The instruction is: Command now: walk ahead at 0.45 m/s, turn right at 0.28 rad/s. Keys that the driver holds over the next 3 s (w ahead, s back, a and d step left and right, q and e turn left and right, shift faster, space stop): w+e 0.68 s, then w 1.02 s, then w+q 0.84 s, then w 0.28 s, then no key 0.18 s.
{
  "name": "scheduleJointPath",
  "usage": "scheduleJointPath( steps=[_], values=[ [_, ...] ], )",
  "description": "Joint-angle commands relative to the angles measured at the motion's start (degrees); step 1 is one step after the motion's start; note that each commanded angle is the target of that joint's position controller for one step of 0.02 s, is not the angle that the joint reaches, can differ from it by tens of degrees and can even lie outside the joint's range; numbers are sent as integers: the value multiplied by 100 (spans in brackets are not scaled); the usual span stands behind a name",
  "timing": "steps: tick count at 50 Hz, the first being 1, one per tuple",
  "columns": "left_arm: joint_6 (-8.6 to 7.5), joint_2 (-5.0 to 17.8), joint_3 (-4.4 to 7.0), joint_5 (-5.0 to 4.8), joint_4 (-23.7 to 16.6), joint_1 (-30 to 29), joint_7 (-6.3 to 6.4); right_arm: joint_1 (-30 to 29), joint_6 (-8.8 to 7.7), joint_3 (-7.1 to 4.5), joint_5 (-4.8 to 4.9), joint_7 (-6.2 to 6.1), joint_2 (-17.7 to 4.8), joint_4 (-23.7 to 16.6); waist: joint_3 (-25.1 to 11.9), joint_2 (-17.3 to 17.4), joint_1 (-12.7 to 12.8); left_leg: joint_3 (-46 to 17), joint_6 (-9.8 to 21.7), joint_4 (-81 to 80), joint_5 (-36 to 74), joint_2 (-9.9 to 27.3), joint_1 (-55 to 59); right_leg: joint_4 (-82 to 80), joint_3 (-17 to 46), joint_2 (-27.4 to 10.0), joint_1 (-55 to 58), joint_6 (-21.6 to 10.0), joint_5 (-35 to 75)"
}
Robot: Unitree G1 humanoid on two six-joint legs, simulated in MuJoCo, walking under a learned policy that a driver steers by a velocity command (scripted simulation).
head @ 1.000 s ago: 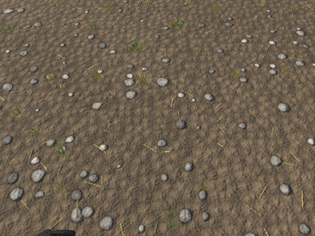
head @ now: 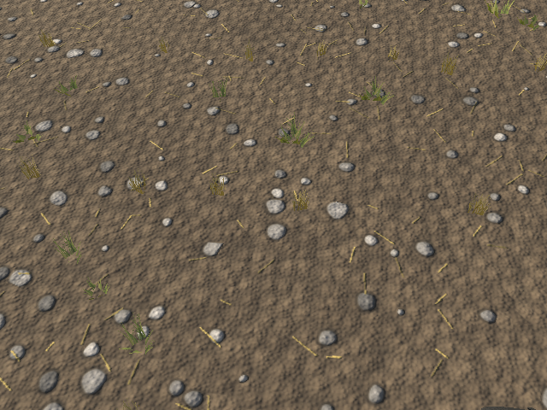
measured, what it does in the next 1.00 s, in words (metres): walks ahead, turning right: left foot, then right foot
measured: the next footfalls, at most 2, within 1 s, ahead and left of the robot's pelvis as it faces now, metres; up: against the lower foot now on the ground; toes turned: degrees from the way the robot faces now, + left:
left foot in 0.12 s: +0.24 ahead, +0.15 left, +0.00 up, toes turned -4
right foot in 0.66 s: +0.44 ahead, -0.18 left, +0.00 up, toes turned -26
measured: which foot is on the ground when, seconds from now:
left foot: up 0.00-0.10, down 0.12-0.64, up 0.66-1.00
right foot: down 0.00-0.12, up 0.14-0.64, down 0.66-1.00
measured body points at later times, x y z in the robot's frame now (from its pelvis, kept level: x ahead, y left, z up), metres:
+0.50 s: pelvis +0.25 +0.03 +0.00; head +0.26 +0.01 +0.45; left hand +0.49 +0.23 -0.10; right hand +0.19 -0.25 -0.13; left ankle +0.20 +0.15 -0.74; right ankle +0.37 -0.17 -0.69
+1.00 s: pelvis +0.49 -0.12 +0.00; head +0.51 -0.15 +0.45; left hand +0.67 +0.09 -0.11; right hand +0.54 -0.44 -0.10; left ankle +0.75 -0.05 -0.68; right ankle +0.41 -0.16 -0.74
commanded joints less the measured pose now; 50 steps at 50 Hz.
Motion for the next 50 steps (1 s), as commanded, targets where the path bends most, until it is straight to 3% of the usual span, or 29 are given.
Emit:
scheduleJointPath(
  steps=[1,3,4,5,6,7,8,9,10,11,13,17,20,23,28,30,31,32,33,34,35,36,37,38,39,41,43,47,50],
  values=[
    [-48,1109,259,-91,-253,-32,66,-644,-125,-37,43,57,-392,-532,475,-711,-208,3,-3,-573,439,-195,491,-466,1077,-1418,-726,-890,1202],
    [-23,1169,308,-96,-279,-142,74,-447,-161,-109,37,52,-620,-511,389,-757,-439,-53,120,-758,258,-228,915,-176,1182,-1528,-585,-762,1446],
    [-8,1184,319,-82,-316,-224,72,-103,-174,-179,21,28,-752,-426,193,-763,-664,6,215,-833,68,-308,1450,248,1109,-1428,-605,-657,1996],
    [6,1078,288,-39,-356,-252,63,644,-177,-298,13,-26,-958,-213,-273,-688,-1012,61,358,-870,-115,-353,2479,1135,905,-1126,-812,-503,2517],
    [23,790,188,59,-535,-321,51,1672,-178,-408,-75,-90,-1304,-52,-1129,-248,-1431,-770,684,-772,-612,489,4029,2812,626,-725,-1680,-281,1715],
    [-59,8,-7,4,-705,399,59,2128,-127,-501,-171,-72,-1827,56,-2045,1499,-1092,-3310,1460,-1447,-1851,1948,5745,4908,177,142,-3544,50,-1202],
    [-111,520,105,-167,-643,355,50,2049,-130,-360,-160,-39,-1297,42,-1950,1479,-1138,-4319,1544,-2223,-2986,2014,5384,5875,729,-62,-4170,27,-1664],
    [-115,951,233,-251,-774,-113,59,1545,-153,-243,-100,-36,-930,-21,-1040,1012,-1060,-3431,1267,-2295,-3037,1843,4633,6141,686,-345,-4517,-63,-1186],
    [-95,943,252,-203,-819,-386,83,1134,-157,-176,-89,-31,-734,-46,-601,630,-910,-2596,1103,-2337,-2324,1625,3872,6040,554,-611,-4375,-84,-678],
    [-59,873,278,-119,-829,-481,93,836,-160,-128,-124,-16,-548,-24,-319,491,-754,-1934,1009,-2463,-1656,1367,3248,5772,560,-778,-4128,-77,-324],
    [81,659,300,-109,-860,-379,56,579,-193,-115,-189,-14,-431,48,-147,668,-495,-1081,946,-2756,-1034,1108,2595,5445,554,-989,-3632,-58,-6],
    [254,547,306,-63,-1158,-770,31,704,-253,-211,-198,-88,-672,221,104,269,-433,-313,1173,-3074,-333,1218,2464,4946,590,-1061,-4043,66,596],
    [229,546,290,-42,-1320,-1159,-58,810,-214,-250,-200,-145,-821,292,207,175,-516,254,1129,-3125,-28,1160,2652,4071,513,-1007,-4173,120,1405],
    [187,472,218,-23,-1549,-1819,-188,998,-149,-287,-161,-186,-979,335,378,62,-760,758,1044,-3117,127,1139,2818,3214,122,-935,-4046,93,1856],
    [197,544,192,-38,-1973,-2466,-344,1379,43,-370,-21,-176,-1204,463,561,88,-937,1122,881,-2672,623,1361,3728,2437,-280,-766,-4081,-169,1174],
    [217,725,281,-30,-2045,-2239,-364,1302,124,-414,29,-181,-1372,430,273,278,-703,1312,760,-1922,2503,1365,3921,2351,-619,-411,-3448,-387,572],
    [227,901,390,-45,-1951,-1698,-353,1227,178,-428,53,-186,-1433,402,-86,333,-366,1449,675,-1069,3529,1277,3871,2262,-815,-121,-2684,-535,415],
    [237,1219,585,-71,-1688,-716,-301,1172,218,-387,62,-197,-1361,365,-600,223,157,1636,485,223,3790,1036,3408,1921,-892,212,-1286,-747,717],
    [301,1810,811,-89,-1477,223,-168,1284,178,-263,-107,-206,-1060,236,-1175,-518,456,1667,164,2139,1890,778,1871,1790,458,-539,525,-1116,675],
    [230,2388,838,-115,-1567,-80,-166,1729,-17,3,-265,-123,-229,-125,-1739,-1838,-328,808,-157,3970,-3007,-439,-584,946,3869,-1875,2129,-2210,-559],
    [140,1772,658,-43,-1705,95,-204,1036,-243,-77,23,-56,-770,-142,-2103,-966,168,-282,-12,4438,-2947,-366,-1163,145,4573,-2146,2217,-2154,-931],
    [61,1418,551,15,-1603,-82,-226,666,-331,-140,213,-25,-984,-215,-1282,-703,159,-215,159,4280,-2352,-98,-1537,148,3655,-2020,1671,-1840,-306],
    [27,1220,482,-1,-1658,-474,-219,669,-361,-111,121,-70,-903,-158,-908,-302,-95,-218,236,3812,-1841,191,-1245,234,2892,-1782,827,-1623,312],
    [27,979,402,28,-1736,-924,-200,717,-330,-145,-23,-108,-920,-55,-600,-241,-332,-210,215,3345,-1526,399,-806,192,2230,-1543,23,-1463,960],
    [11,853,346,114,-1818,-1135,-178,872,-251,-168,-49,-93,-927,0,-533,-406,-520,-267,204,3128,-1301,526,-372,55,1917,-1403,-478,-1409,1366],
    [-45,906,347,104,-1788,-1157,-149,1002,-104,-160,-87,-80,-792,59,-443,-357,-640,-178,90,2756,-1073,522,-114,-195,1528,-1285,-885,-1433,1939],
    [-97,1037,375,74,-1681,-979,-97,729,-24,-122,-147,-96,-672,-39,-228,-284,-604,-119,-61,2205,-611,495,-336,-370,1192,-1230,-1002,-1436,2363],
    [-86,1069,364,42,-1494,-694,-5,43,-60,-54,-132,-43,-526,-226,-3,-403,-353,0,-117,568,846,284,-351,-451,615,-930,-911,-1119,2297],
    [-88,1124,369,17,-1309,-397,5,-483,-103,5,-69,37,-447,-357,216,-476,-123,108,-40,-249,1425,89,-156,-535,592,-994,-802,-1033,1697]
  ],
)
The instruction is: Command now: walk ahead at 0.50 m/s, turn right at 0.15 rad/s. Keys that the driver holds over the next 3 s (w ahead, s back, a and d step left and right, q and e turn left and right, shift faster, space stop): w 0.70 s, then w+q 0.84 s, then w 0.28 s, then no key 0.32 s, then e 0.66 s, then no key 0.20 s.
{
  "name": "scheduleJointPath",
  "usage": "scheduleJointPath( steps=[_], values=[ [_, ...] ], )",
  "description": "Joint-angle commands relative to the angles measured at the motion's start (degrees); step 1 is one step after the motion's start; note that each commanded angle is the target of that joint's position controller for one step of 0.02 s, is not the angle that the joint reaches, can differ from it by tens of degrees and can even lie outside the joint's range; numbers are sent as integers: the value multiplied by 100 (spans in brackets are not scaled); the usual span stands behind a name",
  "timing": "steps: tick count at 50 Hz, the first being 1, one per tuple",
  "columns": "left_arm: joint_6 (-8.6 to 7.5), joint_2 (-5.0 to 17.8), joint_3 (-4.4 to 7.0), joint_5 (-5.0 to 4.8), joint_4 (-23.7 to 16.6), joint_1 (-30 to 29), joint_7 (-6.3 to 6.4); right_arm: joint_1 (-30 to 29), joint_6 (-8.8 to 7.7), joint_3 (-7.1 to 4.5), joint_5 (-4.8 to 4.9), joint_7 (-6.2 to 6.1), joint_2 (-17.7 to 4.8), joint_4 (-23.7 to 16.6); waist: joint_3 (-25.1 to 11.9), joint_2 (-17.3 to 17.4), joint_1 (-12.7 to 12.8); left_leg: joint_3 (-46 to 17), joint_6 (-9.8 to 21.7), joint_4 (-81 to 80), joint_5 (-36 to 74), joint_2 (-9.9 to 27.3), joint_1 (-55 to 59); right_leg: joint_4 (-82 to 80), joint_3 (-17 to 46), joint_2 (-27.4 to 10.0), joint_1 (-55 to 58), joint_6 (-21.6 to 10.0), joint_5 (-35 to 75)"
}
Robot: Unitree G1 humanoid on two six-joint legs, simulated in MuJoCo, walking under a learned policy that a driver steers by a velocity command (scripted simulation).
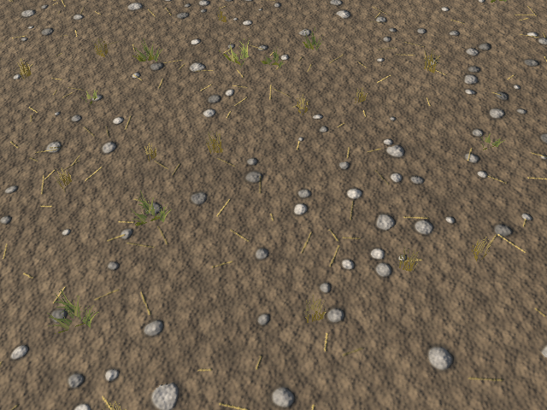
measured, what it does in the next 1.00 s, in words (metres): walks ahead: left foot, then right foot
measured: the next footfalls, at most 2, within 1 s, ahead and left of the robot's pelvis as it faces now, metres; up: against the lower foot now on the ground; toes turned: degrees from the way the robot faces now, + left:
left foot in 0.18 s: +0.31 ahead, +0.14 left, +0.00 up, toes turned +1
right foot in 0.72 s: +0.61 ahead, -0.09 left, +0.00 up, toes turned -3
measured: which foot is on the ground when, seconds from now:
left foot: up 0.00-0.16, down 0.18-0.74, up 0.76-1.00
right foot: down 0.00-0.20, up 0.22-0.70, down 0.72-1.00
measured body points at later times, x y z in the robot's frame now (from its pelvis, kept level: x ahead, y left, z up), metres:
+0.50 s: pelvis +0.30 +0.06 +0.00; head +0.33 +0.07 +0.45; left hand +0.47 +0.32 -0.10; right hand +0.33 -0.21 -0.13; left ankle +0.27 +0.14 -0.75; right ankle +0.43 -0.12 -0.68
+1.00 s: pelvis +0.58 -0.01 +0.00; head +0.60 -0.01 +0.45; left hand +0.62 +0.27 -0.12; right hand +0.73 -0.28 -0.12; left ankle +0.66 +0.18 -0.67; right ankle +0.57 -0.09 -0.75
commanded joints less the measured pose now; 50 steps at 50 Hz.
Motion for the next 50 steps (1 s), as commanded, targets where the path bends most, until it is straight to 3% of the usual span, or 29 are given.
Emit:
scheduleJointPath(
  steps=[1,4,6,8,9,10,11,12,13,14,15,16,19,22,26,31,34,35,36,37,38,39,40,41,42,44,45,50],
  values=[
    [-72,983,250,-32,-131,234,44,-756,-108,-6,51,78,-272,-496,229,-639,168,182,69,-680,583,-239,343,-510,609,-1462,-256,-737,1246],
    [3,1005,272,-45,38,428,71,-987,-159,-8,54,181,-359,-640,325,-657,185,127,278,-1033,116,-308,27,-171,748,-1782,508,-699,1622],
    [60,1066,298,-49,88,399,105,-819,-179,-35,52,229,-458,-634,225,-747,35,164,437,-1153,-363,-390,239,123,789,-1908,848,-586,2251],
    [115,1169,316,-30,68,224,122,-76,-183,-149,41,201,-694,-451,-280,-891,-401,477,659,-1198,-752,-743,1400,1010,641,-1739,897,-428,4117],
    [139,1074,259,-2,36,159,125,786,-174,-262,13,154,-935,-218,-872,-794,-825,447,861,-1132,-510,-687,2726,2080,428,-1441,474,-265,4330],
    [130,760,127,130,-64,392,126,1736,-156,-342,-66,109,-1330,-77,-1784,-40,-1026,-841,1301,-825,-335,443,4637,3909,234,-1015,-865,-74,2472],
    [10,159,-29,5,-33,1193,51,2055,-132,-386,-34,158,-1463,107,-2460,1573,-641,-3657,2169,-1652,-1905,1523,6335,5748,401,24,-3019,281,-1884],
    [-85,782,71,-109,-6,666,30,1966,-129,-242,102,161,-929,78,-2063,879,-939,-3886,1911,-2154,-2901,1365,6164,6255,936,-250,-3697,199,-2080],
    [-142,1015,137,-209,-225,16,13,1498,-115,-181,94,126,-753,-2,-1181,491,-904,-3031,1656,-2279,-2795,1224,5367,6220,725,-554,-4037,157,-1534],
    [-165,980,120,-155,-299,-310,37,1088,-96,-141,30,110,-679,-84,-693,-48,-731,-2419,1539,-2417,-2165,1032,4478,5938,509,-856,-3853,167,-1020],
    [-158,927,145,-61,-321,-414,51,850,-99,-109,-32,110,-580,-114,-393,-119,-561,-2007,1531,-2556,-1579,858,3820,5583,452,-1043,-3650,205,-715],
    [-114,857,157,-34,-297,-268,48,758,-119,-71,-98,111,-492,-118,-372,27,-376,-1721,1502,-2693,-1213,707,3453,5395,477,-1193,-3302,219,-531],
    [17,603,112,-19,-260,-129,68,789,-170,-82,-29,104,-568,-13,-252,139,-218,-1120,1605,-3053,-611,577,3004,4837,340,-1330,-3164,373,-349],
    [28,538,79,33,-435,-681,77,955,-133,-131,-9,20,-756,94,-68,12,-324,-678,1578,-3230,-154,485,3054,3940,241,-1390,-3555,547,508],
    [-60,359,0,10,-593,-1439,-1,1265,-58,-131,59,-38,-830,230,55,2,-607,-108,1306,-3235,-72,190,3143,2425,-23,-1156,-3227,550,1730],
    [-133,426,-14,-57,-870,-2159,-159,1730,93,-156,102,-55,-914,483,249,56,-816,-255,1272,-2878,-18,597,4049,1661,-55,-965,-3416,394,1515],
    [-169,641,60,-43,-852,-1853,-223,1612,186,-208,115,-105,-1043,513,39,208,-496,-288,1111,-2297,1080,760,4462,1441,-136,-785,-2880,144,858],
    [-175,784,144,-23,-699,-1306,-209,1462,216,-210,123,-119,-1066,489,-290,224,-152,-126,1003,-1676,1969,613,4397,1285,-311,-605,-2073,9,873],
    [-175,1075,289,13,-435,-405,-154,1472,228,-141,94,-124,-895,452,-903,90,239,29,840,-579,2024,300,3848,1344,-227,-682,-607,-191,1059],
    [-145,1526,404,78,-290,633,-76,1556,204,8,-72,-122,-539,297,-1830,-721,548,267,626,1330,36,-137,2554,1547,1144,-1914,1194,-560,1219],
    [-123,1712,419,85,-203,655,-113,2312,75,159,47,-64,32,294,-2435,-2157,101,-49,391,2967,-3781,-1076,448,795,3731,-2970,2698,-1383,-53],
    [-119,1109,280,34,-279,548,-104,1832,-5,-8,195,-37,-710,364,-1952,-1314,385,-631,443,3495,-3770,-744,-146,486,3595,-2789,2324,-1123,-793],
    [-131,928,210,31,-309,159,-74,1309,-49,-84,289,-23,-905,191,-1136,-1056,334,-515,489,3455,-3193,-495,-377,339,2675,-2617,1542,-863,-586],
    [-145,823,169,58,-329,-219,-74,1093,-42,-82,253,-54,-814,168,-742,-647,137,-405,444,3212,-2684,-230,-146,145,2070,-2391,770,-729,-101],
    [-171,662,133,75,-326,-485,-87,1044,7,-116,180,-74,-750,178,-424,-652,-22,-406,390,2917,-2357,-84,30,-69,1584,-2194,222,-664,254],
    [-258,452,103,123,-259,-691,-102,1298,181,-130,188,-93,-538,289,-268,-729,-249,-438,362,2752,-1955,58,529,-420,868,-1886,-332,-498,693],
    [-291,603,136,131,-200,-718,-90,1419,243,-113,203,-90,-394,265,-259,-890,-375,-429,289,2701,-1871,70,552,-527,674,-2019,-491,-614,945],
    [-297,751,205,160,31,-596,23,820,297,-128,131,-60,-309,16,82,-581,-296,-471,134,1585,-712,54,-71,-716,-347,-1893,-356,-558,1684]
  ],
)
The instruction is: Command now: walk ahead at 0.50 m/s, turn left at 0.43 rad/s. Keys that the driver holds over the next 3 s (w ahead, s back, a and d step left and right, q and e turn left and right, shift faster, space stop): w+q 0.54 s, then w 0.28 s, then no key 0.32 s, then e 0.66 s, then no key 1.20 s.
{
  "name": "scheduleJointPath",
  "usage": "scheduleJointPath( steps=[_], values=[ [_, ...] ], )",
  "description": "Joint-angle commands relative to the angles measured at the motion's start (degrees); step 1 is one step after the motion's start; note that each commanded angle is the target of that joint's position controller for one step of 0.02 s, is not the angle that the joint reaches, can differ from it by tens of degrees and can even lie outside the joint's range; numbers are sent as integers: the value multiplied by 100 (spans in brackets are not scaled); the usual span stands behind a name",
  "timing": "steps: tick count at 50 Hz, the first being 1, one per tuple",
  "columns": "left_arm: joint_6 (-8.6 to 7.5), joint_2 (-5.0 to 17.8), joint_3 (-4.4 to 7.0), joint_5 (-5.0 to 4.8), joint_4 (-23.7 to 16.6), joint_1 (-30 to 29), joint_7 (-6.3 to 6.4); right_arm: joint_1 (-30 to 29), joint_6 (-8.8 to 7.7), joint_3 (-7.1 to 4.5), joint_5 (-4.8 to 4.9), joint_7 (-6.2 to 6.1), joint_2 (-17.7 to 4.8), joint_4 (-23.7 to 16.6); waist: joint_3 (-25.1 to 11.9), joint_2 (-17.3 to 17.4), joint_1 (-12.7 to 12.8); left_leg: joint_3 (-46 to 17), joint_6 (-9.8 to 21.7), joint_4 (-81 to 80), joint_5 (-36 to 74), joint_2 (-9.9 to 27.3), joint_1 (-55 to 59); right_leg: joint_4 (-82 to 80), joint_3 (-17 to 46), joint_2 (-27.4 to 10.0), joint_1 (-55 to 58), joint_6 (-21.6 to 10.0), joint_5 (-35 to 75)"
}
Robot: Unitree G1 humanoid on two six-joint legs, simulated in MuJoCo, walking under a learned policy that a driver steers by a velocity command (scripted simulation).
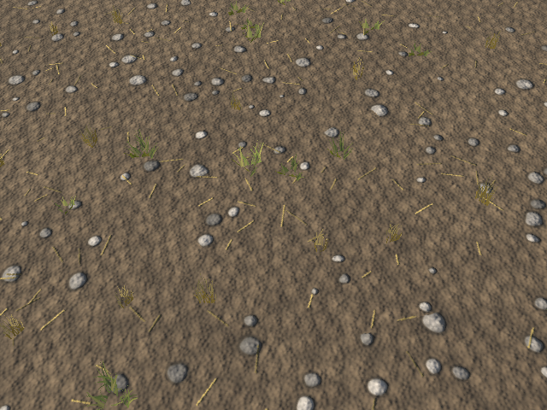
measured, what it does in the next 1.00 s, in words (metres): walks ahead, turning left: left foot, then right foot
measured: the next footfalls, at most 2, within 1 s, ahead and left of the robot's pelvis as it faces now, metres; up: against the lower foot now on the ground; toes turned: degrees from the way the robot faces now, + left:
left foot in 0.28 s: +0.31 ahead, +0.15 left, +0.00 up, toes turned +12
right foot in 0.76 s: +0.65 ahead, +0.05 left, +0.00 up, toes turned +24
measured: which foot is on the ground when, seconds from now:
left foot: up 0.00-0.26, down 0.28-0.78, up 0.80-1.00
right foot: down 0.00-0.28, up 0.30-0.74, down 0.76-1.00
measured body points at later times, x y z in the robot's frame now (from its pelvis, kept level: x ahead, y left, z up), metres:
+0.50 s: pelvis +0.28 +0.08 +0.00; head +0.31 +0.10 +0.45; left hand +0.38 +0.39 -0.10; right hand +0.43 -0.17 -0.11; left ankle +0.27 +0.14 -0.75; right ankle +0.38 -0.09 -0.67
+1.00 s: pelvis +0.56 +0.11 +0.00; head +0.60 +0.12 +0.45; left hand +0.51 +0.39 -0.12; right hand +0.80 -0.07 -0.11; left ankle +0.53 +0.26 -0.69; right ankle +0.61 +0.03 -0.75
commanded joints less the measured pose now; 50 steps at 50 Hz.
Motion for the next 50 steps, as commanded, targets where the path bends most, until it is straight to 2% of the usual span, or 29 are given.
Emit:
scheduleJointPath(
  steps=[1,4,8,11,13,14,15,16,17,18,19,20,23,25,28,30,33,36,37,38,39,40,41,42,43,44,45,47,50],
  values=[
    [-91,804,174,5,-339,-410,85,-26,-39,-40,-37,56,-168,-327,109,-600,-162,-54,-47,-775,918,127,-135,-906,476,-1547,-68,-654,1538],
    [-31,936,209,-41,-233,-203,143,-642,-64,31,-69,164,-28,-561,284,-501,90,354,24,-1631,1355,61,-49,-951,106,-1590,169,-581,1574],
    [150,1058,271,-142,-49,132,169,-1190,-64,58,-54,304,-13,-931,446,-488,245,652,225,-2186,882,-51,-381,-567,-122,-1879,1104,-532,2220],
    [288,1268,331,-201,-90,-41,223,-939,-35,-55,-33,376,-226,-1063,102,-760,-81,1097,523,-2255,54,-487,354,334,-339,-1937,1425,-357,4576],
    [380,1384,350,-236,-148,-242,263,244,-11,-293,0,335,-634,-841,-557,-823,-796,1272,846,-2522,-89,-940,1993,2038,-488,-1751,1078,-152,5453],
    [354,1302,305,-199,-213,-260,281,1193,29,-501,-6,227,-1048,-605,-1046,-477,-1250,668,1108,-2854,131,-791,3686,3598,-507,-1507,-45,102,4180],
    [206,411,45,34,-497,264,183,1242,36,-622,29,142,-1694,-562,-1406,1116,-618,-2286,2077,-3074,-359,695,5725,5708,-245,-418,-2767,494,-1258],
    [-67,586,6,-149,-619,-89,92,1330,-56,-502,-44,167,-1432,-776,-2298,671,-810,-4378,2586,-4076,-1152,1317,6322,6615,1243,49,-3665,457,-2456],
    [-225,912,91,-379,-798,-734,23,1181,-130,-394,-99,181,-1047,-761,-1607,297,-977,-3631,2233,-4283,-866,1182,5946,6567,1510,-297,-4201,289,-1960],
    [-299,879,65,-366,-842,-856,29,846,-181,-340,-68,181,-845,-796,-1038,-65,-747,-2870,2011,-4265,-439,947,5119,6064,1473,-560,-4111,183,-1447],
    [-306,898,97,-206,-765,-853,75,415,-197,-278,-57,180,-639,-876,-642,-343,-472,-2284,1840,-4302,186,705,4236,5526,1443,-757,-3733,210,-1160],
    [-244,987,154,-111,-728,-736,91,153,-208,-217,-115,155,-482,-984,-528,-247,-255,-1918,1777,-4403,732,548,3645,5202,1477,-889,-3277,252,-954],
    [-37,828,148,-27,-769,-658,95,121,-220,-237,-105,73,-610,-1055,-349,-216,-73,-1430,1772,-4639,1474,334,2822,4458,1323,-906,-2876,508,-659],
    [16,680,93,-5,-924,-1047,111,303,-211,-287,-88,-13,-788,-1019,-194,-174,-170,-1111,1666,-4684,1626,149,2542,3684,1216,-801,-2917,672,-23],
    [-5,506,11,-35,-1070,-1629,57,508,-150,-287,-56,-80,-785,-973,-140,53,-426,-736,1328,-4576,1149,-201,2340,2280,1133,-531,-2535,715,1242],
    [-44,491,-16,-95,-1141,-1927,-12,758,-139,-263,-62,-81,-731,-878,-141,149,-629,-791,1224,-4563,759,-130,2384,1794,1074,-421,-2267,683,1827],
    [-113,639,13,-120,-1256,-2178,-96,1050,-124,-231,-52,-74,-663,-722,-52,201,-737,-1127,1186,-4215,620,166,3032,1392,1181,-418,-2448,493,1617],
    [-183,820,78,-122,-1253,-1963,-133,1063,-71,-250,-90,-94,-729,-664,-35,387,-559,-1436,1087,-3797,1266,436,3599,1185,1109,-358,-2321,207,844],
    [-205,906,135,-107,-1143,-1551,-117,950,-56,-239,-86,-95,-716,-688,-191,427,-307,-1353,992,-3419,2032,316,3636,972,966,-241,-1783,58,803],
    [-229,1104,229,-53,-975,-865,-93,862,-56,-180,-109,-82,-573,-742,-704,328,24,-1111,836,-2574,2566,12,3435,1035,1076,-397,-705,-178,1024],
    [-231,1443,310,17,-871,79,-70,955,-74,-74,-205,-84,-359,-869,-1591,-291,344,-752,604,-968,1501,-398,2480,1304,2120,-1335,968,-638,1190],
    [-151,1757,424,-36,-570,657,-118,1821,-155,42,-43,-61,40,-840,-2240,-2118,91,-256,153,962,-1963,-1260,365,695,4733,-2471,2773,-1599,-164],
    [-125,1212,289,-219,-558,688,-141,1514,-194,-24,26,-60,-470,-780,-1822,-1550,306,-607,160,1556,-2389,-981,-462,185,5340,-2476,2648,-1462,-1690],
    [-87,945,195,-185,-649,224,-111,733,-205,-99,29,-60,-731,-936,-878,-1016,384,-486,149,1655,-1928,-771,-690,96,4469,-2269,1807,-1204,-1153],
    [-43,860,130,-82,-742,-211,-95,353,-209,-86,-59,-78,-679,-1035,-451,-571,216,-237,101,1497,-1568,-547,-446,101,3710,-2059,969,-1090,226],
    [-29,754,83,-39,-751,-452,-98,247,-211,-105,-162,-79,-620,-1077,-243,-484,37,-139,28,1178,-1417,-401,-184,125,3179,-1888,379,-1081,1689],
    [-44,655,34,3,-733,-528,-96,372,-189,-114,-190,-71,-531,-1063,-322,-593,-141,-104,-23,892,-1389,-268,225,147,2706,-1698,70,-1015,2769],
    [-63,581,-6,-20,-613,-593,-94,608,-121,-43,-153,-79,-205,-988,-450,-800,-317,53,-143,117,-1360,-244,639,115,2083,-1477,-203,-982,3938],
    [21,921,79,-58,-485,-692,-15,403,-48,67,-190,-99,20,-1032,-671,-888,-334,280,-258,-1162,-613,-292,1218,63,1502,-1349,-479,-985,4512]
  ],
)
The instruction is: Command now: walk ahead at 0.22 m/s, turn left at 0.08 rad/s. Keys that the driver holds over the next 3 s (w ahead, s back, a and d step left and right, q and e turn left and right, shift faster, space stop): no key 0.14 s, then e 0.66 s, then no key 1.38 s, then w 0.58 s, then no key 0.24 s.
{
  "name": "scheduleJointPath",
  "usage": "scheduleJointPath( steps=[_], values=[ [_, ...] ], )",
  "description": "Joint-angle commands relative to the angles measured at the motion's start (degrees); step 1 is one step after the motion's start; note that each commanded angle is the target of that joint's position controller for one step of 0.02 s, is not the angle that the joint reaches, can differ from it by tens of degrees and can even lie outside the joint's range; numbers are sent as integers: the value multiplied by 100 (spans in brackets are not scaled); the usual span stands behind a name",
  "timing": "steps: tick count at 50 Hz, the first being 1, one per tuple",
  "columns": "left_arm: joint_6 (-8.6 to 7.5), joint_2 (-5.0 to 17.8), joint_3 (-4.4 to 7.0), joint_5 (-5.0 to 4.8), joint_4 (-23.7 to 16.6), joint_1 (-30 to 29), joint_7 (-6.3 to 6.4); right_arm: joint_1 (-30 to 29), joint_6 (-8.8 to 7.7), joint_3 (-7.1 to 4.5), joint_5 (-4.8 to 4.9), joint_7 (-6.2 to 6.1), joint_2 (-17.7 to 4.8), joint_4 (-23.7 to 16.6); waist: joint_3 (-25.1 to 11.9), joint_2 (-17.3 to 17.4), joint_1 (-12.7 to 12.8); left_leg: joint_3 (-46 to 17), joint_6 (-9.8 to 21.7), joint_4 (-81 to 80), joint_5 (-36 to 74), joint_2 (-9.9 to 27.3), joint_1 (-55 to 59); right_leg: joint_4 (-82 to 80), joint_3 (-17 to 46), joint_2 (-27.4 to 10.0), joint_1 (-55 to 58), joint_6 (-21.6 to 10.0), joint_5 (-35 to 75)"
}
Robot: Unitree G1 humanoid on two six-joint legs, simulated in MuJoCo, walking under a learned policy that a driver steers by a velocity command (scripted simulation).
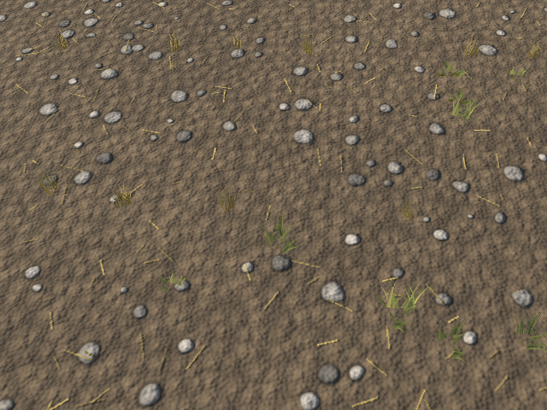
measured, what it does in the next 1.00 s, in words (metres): walks ahead, turning right: left foot, then right foot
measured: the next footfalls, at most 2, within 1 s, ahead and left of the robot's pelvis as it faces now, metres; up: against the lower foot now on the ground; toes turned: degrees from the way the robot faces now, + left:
left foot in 0.18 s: +0.20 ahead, +0.14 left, +0.00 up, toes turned -1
right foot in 0.56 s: +0.10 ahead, -0.13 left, +0.00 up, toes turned -18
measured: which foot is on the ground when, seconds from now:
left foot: up 0.00-0.16, down 0.18-0.56, up 0.58-1.00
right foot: down 0.00-0.20, up 0.22-0.54, down 0.56-1.00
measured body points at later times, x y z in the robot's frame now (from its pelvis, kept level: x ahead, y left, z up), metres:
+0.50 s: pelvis +0.09 +0.01 -0.01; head +0.12 +0.00 +0.44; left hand +0.24 +0.28 -0.12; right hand +0.21 -0.28 -0.12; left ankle +0.16 +0.14 -0.74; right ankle +0.08 -0.11 -0.71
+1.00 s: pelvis +0.10 -0.01 +0.00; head +0.12 -0.03 +0.44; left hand +0.34 +0.19 -0.10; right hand +0.13 -0.33 -0.12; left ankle +0.16 +0.12 -0.73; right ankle +0.08 -0.11 -0.74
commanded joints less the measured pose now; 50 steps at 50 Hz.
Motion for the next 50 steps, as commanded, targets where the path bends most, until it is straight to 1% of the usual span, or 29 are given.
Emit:
scheduleJointPath(
  steps=[1,5,7,8,9,10,11,12,13,15,16,18,21,23,25,26,27,28,29,30,31,32,33,34,36,41,46,48,50],
  values=[
    [-2,978,214,-45,-326,-450,82,339,19,10,-20,-11,-109,-213,-879,-830,-269,112,-101,-1090,901,48,764,-436,576,-1342,235,-948,4247],
    [137,975,193,-102,-99,-207,108,-177,59,-34,-10,23,-277,-285,-808,-794,-62,103,-15,-1915,1571,-60,1034,-322,572,-1376,423,-813,3311],
    [187,964,176,-139,-36,-277,117,-269,43,-63,-41,43,-323,-308,-705,-775,-123,132,126,-2412,1649,-107,1255,-88,671,-1403,446,-714,2757],
    [207,913,150,-186,-8,-303,117,-208,19,-85,-80,41,-336,-272,-674,-723,-206,176,228,-2895,1985,-166,1636,111,755,-1294,336,-587,2304],
    [204,784,103,-169,56,-137,109,-130,-5,-134,-131,9,-487,-251,-673,-537,-232,-17,352,-3302,2788,7,2109,347,795,-1075,190,-362,1800],
    [156,595,34,-24,16,75,95,-27,-9,-208,-210,-54,-855,-308,-1002,-27,-100,-578,601,-2970,4697,719,2949,803,656,-720,-234,-80,744],
    [142,349,-41,-1,103,616,99,-36,79,-223,-192,-108,-865,-315,-1402,670,92,-1094,1216,-2676,5223,1411,3720,1233,409,-398,-917,207,-1054],
    [194,461,-40,-67,41,354,131,-2,159,-166,-120,-114,-566,-298,-1485,813,-123,-1349,1492,-2811,4710,1606,3587,1619,304,-372,-1068,364,-1806],
    [284,678,26,-129,-105,-16,161,53,201,-160,-92,-113,-525,-253,-1340,852,-252,-1487,1524,-3007,4112,1614,3435,1994,247,-343,-1303,438,-1995],
    [530,997,177,-150,-209,-272,235,154,220,-259,-125,-148,-848,-214,-1112,910,-451,-1702,1719,-3425,3625,1947,3049,3660,278,-347,-1778,593,-2795],
    [642,1047,244,-157,-186,-138,253,1,202,-275,-109,-173,-912,-218,-1000,740,-324,-1521,1740,-3564,3341,1969,2670,4332,374,-428,-1790,647,-2789],
    [792,824,254,-188,-166,36,304,-588,185,-239,-83,-189,-730,-260,-730,575,-37,-806,1484,-3813,2472,1618,1950,4262,330,-557,-1589,683,-2292],
    [863,585,219,-144,-265,-49,297,-938,215,-247,-113,-199,-655,-182,-703,685,17,-7,1329,-3836,2215,1305,1481,3449,50,-595,-973,670,-1684],
    [848,625,219,-150,-402,-209,215,-898,235,-273,-80,-216,-708,-105,-871,719,-71,74,1343,-3742,2303,1419,1691,2827,-5,-625,-735,583,-1330],
    [835,726,261,-140,-452,-118,122,-866,276,-299,-11,-225,-811,-26,-984,673,-14,124,1245,-3515,2240,1540,1847,2189,-175,-558,-410,436,-997],
    [830,739,287,-126,-406,70,79,-919,308,-306,51,-229,-839,5,-985,604,104,242,1092,-3306,1975,1504,1754,1658,-326,-455,-79,308,-607],
    [830,805,335,-89,-347,233,63,-819,333,-294,106,-227,-752,84,-919,415,141,431,817,-2940,1344,1331,1557,1176,-330,-315,231,128,-340],
    [825,1061,414,-34,-385,272,96,-492,370,-265,76,-199,-546,223,-600,-412,52,897,326,-1998,385,918,956,413,427,-642,478,-165,297],
    [823,1774,542,-42,-623,178,220,-416,386,-182,-168,-164,-265,48,-321,-2241,-201,1296,-323,-232,-1694,-1,-556,-67,2660,-2153,822,-977,1822],
    [695,1853,516,220,-724,304,158,-1201,347,-244,-131,-212,-474,-197,-515,-1876,282,231,-234,736,-1988,-314,-763,-487,3345,-2504,261,-1673,1344],
    [564,1722,490,235,-746,75,144,-1249,345,-299,-16,-242,-618,-189,-422,-1345,128,-34,-111,1080,-1473,-190,-836,-506,2917,-2208,231,-1472,771],
    [495,1564,468,86,-793,-272,179,-1038,354,-345,-2,-274,-674,-67,-353,-1087,-77,-108,-48,1048,-894,-97,-906,-421,2510,-1904,258,-1112,447],
    [487,1331,402,-35,-854,-490,220,-900,368,-380,-43,-317,-713,83,-408,-941,-147,-149,-65,1007,-560,-36,-870,-347,2284,-1733,312,-874,363],
    [497,1229,358,-93,-888,-594,266,-801,363,-397,-78,-329,-712,125,-467,-968,-209,-144,-110,1054,-293,-67,-698,-304,2109,-1606,249,-808,594],
    [520,1110,313,-82,-904,-441,327,-717,314,-387,-36,-296,-601,141,-682,-933,-213,-142,-180,1037,10,-187,-532,-231,1988,-1473,430,-834,989],
    [587,1212,371,-118,-941,-233,416,-872,235,-293,9,-234,-433,108,-726,-975,-59,-222,-359,-397,199,-252,-405,-114,2137,-1392,918,-883,823],
    [651,1194,349,-46,-979,-387,337,-762,188,-249,57,-114,-512,185,-667,-1122,39,-51,-350,-1274,-43,-233,655,-22,2264,-1385,389,-1015,986],
    [678,1161,318,-56,-971,-462,306,-698,153,-236,69,-71,-538,205,-654,-1102,37,-1,-282,-1669,-83,-241,932,105,2387,-1392,403,-1015,1300],
    [705,1072,259,-109,-964,-632,304,-468,98,-209,60,-11,-478,295,-663,-1016,-154,90,-148,-2675,497,-266,1474,333,2372,-1250,360,-867,1500]
  ],
)
Over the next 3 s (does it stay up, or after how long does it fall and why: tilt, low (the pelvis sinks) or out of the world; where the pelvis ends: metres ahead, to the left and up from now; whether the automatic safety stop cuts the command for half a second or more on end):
stays up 0.39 -0.08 -0.01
